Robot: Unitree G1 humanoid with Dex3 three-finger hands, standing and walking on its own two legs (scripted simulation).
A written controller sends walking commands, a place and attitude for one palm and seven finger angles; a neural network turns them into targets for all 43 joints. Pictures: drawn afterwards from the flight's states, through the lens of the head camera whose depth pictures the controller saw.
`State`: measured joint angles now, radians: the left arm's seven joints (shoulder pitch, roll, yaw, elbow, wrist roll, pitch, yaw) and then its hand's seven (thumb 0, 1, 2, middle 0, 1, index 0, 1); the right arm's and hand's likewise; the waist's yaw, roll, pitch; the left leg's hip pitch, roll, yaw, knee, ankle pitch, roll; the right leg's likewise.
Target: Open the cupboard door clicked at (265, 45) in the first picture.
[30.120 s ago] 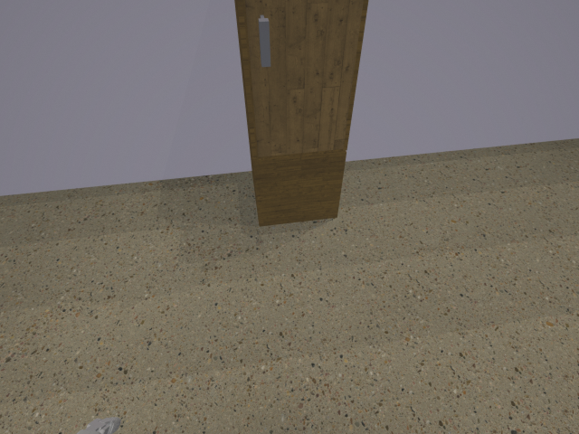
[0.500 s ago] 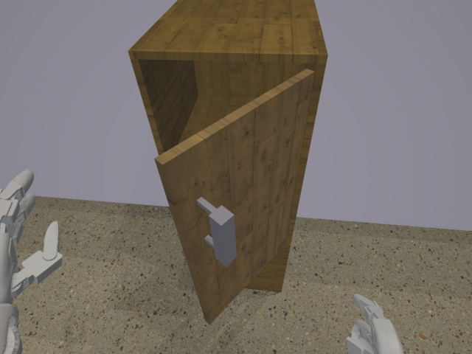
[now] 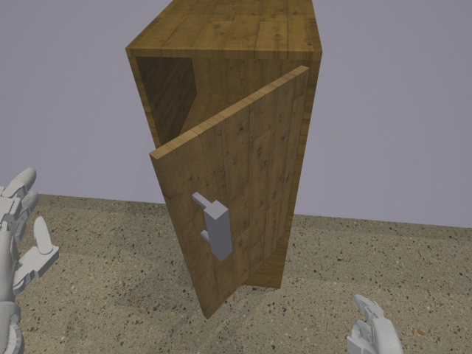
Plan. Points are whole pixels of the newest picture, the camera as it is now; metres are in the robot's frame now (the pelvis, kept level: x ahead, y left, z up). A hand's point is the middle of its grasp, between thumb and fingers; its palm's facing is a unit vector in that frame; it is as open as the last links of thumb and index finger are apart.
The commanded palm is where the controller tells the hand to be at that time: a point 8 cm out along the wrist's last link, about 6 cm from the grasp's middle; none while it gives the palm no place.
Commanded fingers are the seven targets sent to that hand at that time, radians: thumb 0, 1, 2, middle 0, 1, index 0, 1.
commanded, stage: step back with the hand held close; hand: left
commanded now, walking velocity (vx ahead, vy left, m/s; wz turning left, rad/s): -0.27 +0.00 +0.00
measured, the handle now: (210, 225) +0.30 +0.09 +0.08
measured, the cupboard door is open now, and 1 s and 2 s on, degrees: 53 53 53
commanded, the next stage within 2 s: stop stepping back and stand still in 0.90 s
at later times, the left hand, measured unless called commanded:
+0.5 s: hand out of the picture +0.12 +0.30 +0.16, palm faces +0.38 -0.78 -0.50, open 7.4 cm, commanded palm +0.06 +0.34 +0.17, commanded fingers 0.00 0.90 0.90 -0.20 -0.30 -0.20 -0.30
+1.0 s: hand out of the picture +0.02 +0.33 +0.17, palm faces +0.47 -0.80 -0.38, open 7.4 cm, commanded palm -0.05 +0.36 +0.17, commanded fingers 0.00 0.90 0.90 -0.20 -0.30 -0.20 -0.30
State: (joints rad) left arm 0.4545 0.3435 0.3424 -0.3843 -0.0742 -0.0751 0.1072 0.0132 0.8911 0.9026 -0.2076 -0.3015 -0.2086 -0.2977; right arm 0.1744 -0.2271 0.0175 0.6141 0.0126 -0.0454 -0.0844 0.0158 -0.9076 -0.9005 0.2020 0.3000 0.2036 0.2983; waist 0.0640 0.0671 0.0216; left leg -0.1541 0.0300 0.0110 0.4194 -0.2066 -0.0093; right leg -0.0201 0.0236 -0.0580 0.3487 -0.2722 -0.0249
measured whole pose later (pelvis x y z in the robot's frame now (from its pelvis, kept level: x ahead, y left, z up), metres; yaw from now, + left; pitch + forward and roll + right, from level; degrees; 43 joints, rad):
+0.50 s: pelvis -0.08 +0.04 -0.01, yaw +0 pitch -1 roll -2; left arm 0.57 0.44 0.43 -0.54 -0.05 -0.15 0.14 0.01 0.89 0.90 -0.21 -0.30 -0.21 -0.30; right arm 0.18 -0.22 0.00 0.52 0.03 0.01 -0.08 0.02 -0.91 -0.90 0.20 0.30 0.20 0.30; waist 0.00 0.02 0.05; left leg -0.38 0.01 0.03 0.52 -0.13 0.04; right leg -0.27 0.00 -0.03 0.50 -0.23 0.02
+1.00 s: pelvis -0.19 +0.06 -0.01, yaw +0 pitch +1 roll -5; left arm 0.50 0.41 0.45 -0.62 -0.05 -0.18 0.18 0.01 0.89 0.90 -0.20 -0.30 -0.21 -0.30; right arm 0.17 -0.14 0.01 0.61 -0.01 -0.11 -0.03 0.02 -0.91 -0.90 0.20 0.30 0.21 0.30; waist 0.02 0.00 0.04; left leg -0.43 0.06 0.02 0.47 -0.07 0.06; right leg -0.39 0.07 0.00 1.00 -0.48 0.02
